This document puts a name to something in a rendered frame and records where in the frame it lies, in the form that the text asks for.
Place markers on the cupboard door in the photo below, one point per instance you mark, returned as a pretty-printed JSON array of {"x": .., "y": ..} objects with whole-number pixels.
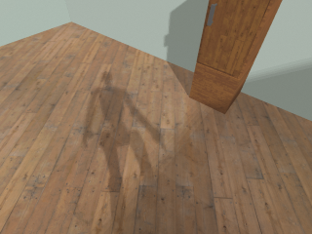
[{"x": 227, "y": 41}]

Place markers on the handle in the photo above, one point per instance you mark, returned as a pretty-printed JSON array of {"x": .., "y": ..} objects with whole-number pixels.
[{"x": 211, "y": 14}]

